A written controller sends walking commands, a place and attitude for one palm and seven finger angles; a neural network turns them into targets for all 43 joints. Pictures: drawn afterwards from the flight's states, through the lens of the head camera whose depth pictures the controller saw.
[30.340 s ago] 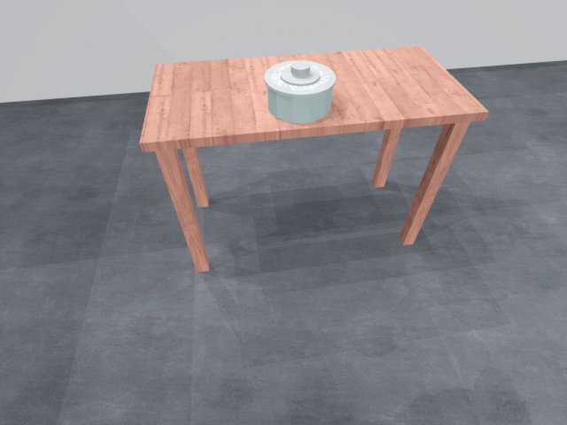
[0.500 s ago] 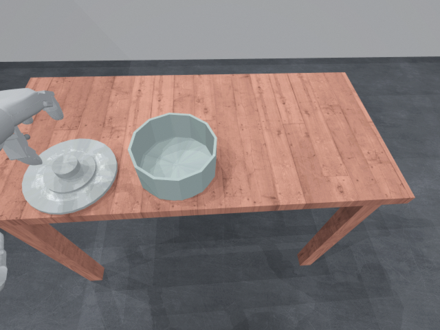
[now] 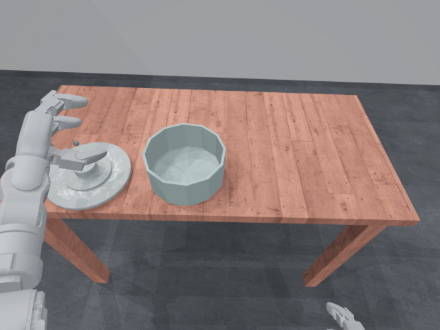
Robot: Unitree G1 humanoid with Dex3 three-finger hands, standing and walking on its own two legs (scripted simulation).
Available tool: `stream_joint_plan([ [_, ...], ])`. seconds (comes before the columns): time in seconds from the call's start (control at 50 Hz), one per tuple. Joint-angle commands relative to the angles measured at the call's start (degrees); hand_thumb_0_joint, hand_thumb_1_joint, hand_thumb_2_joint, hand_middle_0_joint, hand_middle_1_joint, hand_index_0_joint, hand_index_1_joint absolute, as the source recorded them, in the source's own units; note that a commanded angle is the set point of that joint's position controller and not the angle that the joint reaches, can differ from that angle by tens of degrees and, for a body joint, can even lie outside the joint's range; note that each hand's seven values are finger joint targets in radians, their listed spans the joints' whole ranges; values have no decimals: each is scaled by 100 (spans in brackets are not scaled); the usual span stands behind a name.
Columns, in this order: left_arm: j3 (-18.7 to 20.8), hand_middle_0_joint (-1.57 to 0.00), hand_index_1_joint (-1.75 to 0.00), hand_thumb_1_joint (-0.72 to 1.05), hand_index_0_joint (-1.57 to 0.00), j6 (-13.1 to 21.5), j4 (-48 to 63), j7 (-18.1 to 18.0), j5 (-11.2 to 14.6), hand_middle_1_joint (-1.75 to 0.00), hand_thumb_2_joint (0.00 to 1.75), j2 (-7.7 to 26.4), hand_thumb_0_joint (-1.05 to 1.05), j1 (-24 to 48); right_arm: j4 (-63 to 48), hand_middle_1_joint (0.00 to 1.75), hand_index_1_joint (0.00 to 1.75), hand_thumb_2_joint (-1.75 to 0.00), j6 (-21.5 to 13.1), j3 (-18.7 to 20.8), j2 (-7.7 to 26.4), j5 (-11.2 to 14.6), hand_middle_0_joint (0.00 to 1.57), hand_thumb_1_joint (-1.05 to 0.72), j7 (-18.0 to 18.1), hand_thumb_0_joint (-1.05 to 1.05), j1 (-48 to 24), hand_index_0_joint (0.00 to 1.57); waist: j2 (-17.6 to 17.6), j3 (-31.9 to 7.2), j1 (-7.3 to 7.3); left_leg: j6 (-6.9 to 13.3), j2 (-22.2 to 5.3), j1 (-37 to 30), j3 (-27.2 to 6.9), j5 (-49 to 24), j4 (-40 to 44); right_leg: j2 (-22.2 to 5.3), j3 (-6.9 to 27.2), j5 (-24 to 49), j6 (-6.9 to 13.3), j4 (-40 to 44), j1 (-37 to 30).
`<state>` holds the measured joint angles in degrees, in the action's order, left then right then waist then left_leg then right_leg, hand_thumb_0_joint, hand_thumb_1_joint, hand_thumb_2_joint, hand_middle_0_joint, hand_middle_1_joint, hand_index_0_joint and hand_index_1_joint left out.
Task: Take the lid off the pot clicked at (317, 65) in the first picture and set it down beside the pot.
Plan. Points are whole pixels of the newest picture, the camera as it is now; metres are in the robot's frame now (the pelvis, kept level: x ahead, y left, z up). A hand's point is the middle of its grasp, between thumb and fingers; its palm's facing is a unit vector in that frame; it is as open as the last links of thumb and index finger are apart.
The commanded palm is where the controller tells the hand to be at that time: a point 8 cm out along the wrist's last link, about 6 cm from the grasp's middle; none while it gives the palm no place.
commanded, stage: draw the hand back to the body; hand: left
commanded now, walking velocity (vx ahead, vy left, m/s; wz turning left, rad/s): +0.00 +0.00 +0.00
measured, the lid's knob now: (84, 166) +0.46 +0.36 -0.04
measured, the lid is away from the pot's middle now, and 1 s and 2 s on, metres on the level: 0.24 0.24 0.24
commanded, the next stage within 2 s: step back with the hand held close in 1.60 s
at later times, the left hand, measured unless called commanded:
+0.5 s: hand (77, 158) +0.33 +0.26 +0.15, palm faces +0.48 -0.82 -0.31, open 9.1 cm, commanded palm +0.27 +0.29 +0.17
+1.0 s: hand (70, 204) +0.25 +0.23 +0.15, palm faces +0.47 -0.83 -0.30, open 7.4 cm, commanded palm +0.19 +0.26 +0.17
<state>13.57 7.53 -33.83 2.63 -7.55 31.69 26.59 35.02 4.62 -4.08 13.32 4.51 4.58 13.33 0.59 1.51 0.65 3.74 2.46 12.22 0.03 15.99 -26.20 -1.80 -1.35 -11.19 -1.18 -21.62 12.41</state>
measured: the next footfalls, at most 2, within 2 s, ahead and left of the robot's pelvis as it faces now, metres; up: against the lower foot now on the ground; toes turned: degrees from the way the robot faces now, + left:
none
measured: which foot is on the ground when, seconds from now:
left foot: down 0.00-1.00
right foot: down 0.00-1.00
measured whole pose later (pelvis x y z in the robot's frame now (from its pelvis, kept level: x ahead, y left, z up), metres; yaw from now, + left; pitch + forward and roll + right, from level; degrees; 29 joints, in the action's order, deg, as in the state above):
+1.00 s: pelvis +0.00 -0.05 +0.00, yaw +0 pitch -5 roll -1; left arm 19.8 5.7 3.8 -5.5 5.1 19.7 -8.9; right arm 38.5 -6.1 -1.9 13.7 2.0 4.4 9.3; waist 4.1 2.3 2.6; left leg -0.1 -0.9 3.3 -0.7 14.9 -22.6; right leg 1.4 -2.2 -11.5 1.4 -20.7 4.8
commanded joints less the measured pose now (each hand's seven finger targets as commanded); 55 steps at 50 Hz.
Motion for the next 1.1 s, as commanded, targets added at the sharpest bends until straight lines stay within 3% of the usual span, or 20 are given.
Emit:
stream_joint_plan([
  [0.0, 1232, -33, -82, 9, -33, 420, 2760, -744, 648, -82, 65, 2057, 0, 2453, -588, 30, 30, -90, -736, 356, 941, -138, 20, -90, 111, 0, -127, 20, 1915, -2240, -58, -633, -663, -1792, -525, -3213, 389, 69, -151, 1183, 472, 58, -504],
  [0.04, 1491, -32, -79, 14, -32, 313, 2457, -828, 736, -79, 66, 1944, 0, 1362, -476, 30, 30, -90, -823, 366, 943, -208, 20, -90, 37, 0, -58, 20, 1571, -1847, 25, -630, -654, -1469, -415, -3622, 307, 96, -180, 1509, 467, 92, -731],
  [0.06, 1280, -31, -78, 16, -31, 169, 1754, -820, 809, -78, 67, 1418, 0, 677, -404, 30, 30, -90, -782, 379, 902, -220, 20, -90, 29, 0, -44, 20, 969, -1340, -16, -509, -623, -1012, -262, -3303, 319, 124, -192, 1640, 434, 84, -768],
  [0.08, 1162, -31, -76, 18, -31, 129, 1869, -805, 911, -76, 68, 1254, 0, 690, -403, 30, 30, -90, -765, 392, 928, -202, 20, -90, 10, 0, -71, 20, 474, -1160, -23, -412, -616, -701, -204, -2853, 386, 99, -222, 1688, 420, 77, -853],
  [0.12, 1047, -30, -73, 23, -30, 89, 2007, -752, 1014, -73, 69, 1023, 0, 473, -445, 30, 30, -90, -795, 438, 963, -170, 20, -90, 0, 0, -185, 20, 215, -988, -56, -285, -574, -526, -112, -2368, 416, 86, -212, 1658, 384, 64, -839],
  [0.18, 987, -29, -69, 29, -29, 167, 2761, -758, 1036, -69, 71, 1050, 0, 818, -463, 30, 30, -90, -924, 458, 945, -141, 20, -90, -10, 0, -309, 20, 855, -1330, -63, -278, -515, -872, -108, -2425, 402, 86, -158, 1635, 384, 71, -853],
  [0.24, 1654, -28, -65, 36, -28, 178, 3153, -882, 1031, -65, 73, 1712, 0, 499, -385, 30, 30, -90, -1002, 473, 973, -180, 20, -90, -15, 0, -318, 20, 582, -1800, 19, -230, -481, -1040, -93, -2799, 306, 85, -128, 2092, 362, 13, -1235],
  [0.32, 1213, -27, -59, 45, -27, 28, 2783, -849, 1091, -59, 76, 1025, 0, 144, -339, 30, 30, -90, -979, 496, 944, -154, 20, -90, 12, 0, -425, 20, 40, -1354, -42, -137, -394, -751, 91, -2196, 357, 76, -106, 2113, 304, 75, -1118],
  [0.36, 1062, -26, -56, 50, -26, 55, 2973, -834, 1125, -56, 77, 824, 0, -32, -358, 30, 30, -90, -1024, 503, 914, -130, 20, -90, 11, 0, -508, 20, 206, -1415, -48, -118, -346, -856, 125, -2137, 380, 97, -91, 2053, 286, 102, -1124],
  [0.42, 1217, -25, -52, 56, -25, 84, 3532, -884, 1127, -52, 80, 989, 0, -136, -369, 30, 30, -90, -1103, 474, 879, -131, 20, -90, -11, 0, -599, 20, 651, -1520, 31, -120, -332, -1015, 74, -2254, 368, 63, -84, 2116, 312, 95, -1192],
  [0.5, 1592, -24, -46, 65, -24, -7, 3104, -921, 1182, -46, 82, 1120, 0, -873, -331, 30, 30, -90, -1051, 483, 873, -164, 20, -90, 13, 0, -666, 20, -144, -1172, 88, -94, -332, -708, 127, -1912, 397, 70, -87, 2023, 253, 117, -1193],
  [0.6, 1280, -22, -39, 77, -22, 132, 4130, -867, 1222, -39, 86, 774, 0, -938, -494, 30, 30, -90, -1208, 436, 755, -162, 20, -90, -7, 0, -899, 20, 564, -1256, 119, -96, -307, -1019, 127, -1863, 432, 45, -50, 1858, 270, 192, -1137],
  [0.64, 1326, -21, -36, 81, -21, 132, 4258, -874, 1235, -36, 87, 748, 0, -1223, -473, 30, 30, -90, -1244, 443, 755, -170, 20, -90, -21, 0, -902, 20, 491, -1216, 110, -109, -316, -1047, 127, -1927, 412, 61, -49, 1910, 271, 215, -1136],
  [0.7, 1467, -20, -31, 88, -20, 56, 3978, -882, 1276, -31, 89, 718, 0, -1554, -458, 30, 30, -90, -1196, 453, 756, -188, 20, -90, 2, 0, -927, 20, -116, -915, 120, -93, -339, -827, 133, -1640, 452, 63, -50, 1662, 237, 271, -1022],
  [0.8, 1224, -20, -30, 90, -20, 162, 4856, -860, 1288, -30, 90, 422, 0, -1745, -569, 30, 30, -90, -1325, 427, 674, -212, 20, -90, 9, 0, -1095, 20, 455, -1010, 141, -105, -323, -1069, 128, -1510, 504, 44, -32, 1395, 256, 346, -972],
  [0.88, 1206, -20, -30, 90, -20, 172, 5135, -913, 1273, -30, 90, 324, 0, -2042, -549, 30, 30, -90, -1411, 421, 655, -243, 20, -90, 17, 0, -1113, 20, 492, -887, 142, -124, -333, -1089, 86, -1459, 553, 79, -46, 1246, 279, 367, -898],
  [0.94, 1356, -20, -30, 90, -20, 145, 5006, -912, 1305, -30, 90, 338, 0, -2532, -527, 30, 30, -90, -1386, 439, 660, -251, 20, -90, 28, 0, -1113, 20, 58, -616, 164, -130, -357, -935, 56, -1266, 592, 82, -52, 974, 265, 441, -822],
  [1.0, 1174, -20, -30, 90, -20, 182, 5421, -871, 1303, -30, 90, 84, 0, -2915, -612, 30, 30, -90, -1417, 431, 607, -278, 20, -90, 23, 0, -1200, 20, 228, -666, 204, -128, -358, -965, 72, -1220, 624, 58, -45, 908, 267, 434, -854],
  [1.02, 1072, -20, -30, 90, -20, 216, 5841, -864, 1282, -30, 90, 48, 0, -2822, -659, 30, 30, -90, -1462, 421, 598, -281, 20, -90, 8, 0, -1237, 20, 536, -758, 205, -140, -359, -1037, 65, -1261, 620, 43, -23, 939, 281, 417, -871],
  [1.08, 1024, -20, -30, 90, -20, 227, 6092, -905, 1249, -30, 90, -8, 0, -3148, -660, 30, 30, -90, -1548, 413, 580, -316, 20, -90, 1, 0, -1196, 20, 574, -737, 209, -166, -372, -1046, -10, -1259, 649, 72, -66, 877, 306, 389, -856],
])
